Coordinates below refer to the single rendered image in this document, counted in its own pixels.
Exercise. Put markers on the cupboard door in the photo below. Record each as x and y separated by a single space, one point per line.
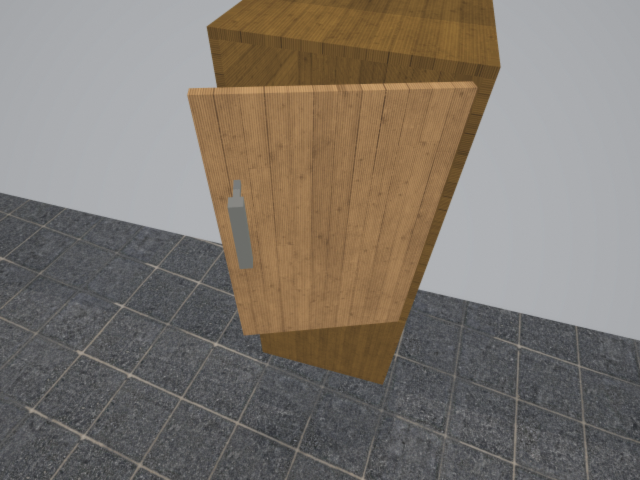
340 184

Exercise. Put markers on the handle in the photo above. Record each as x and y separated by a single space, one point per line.
239 225

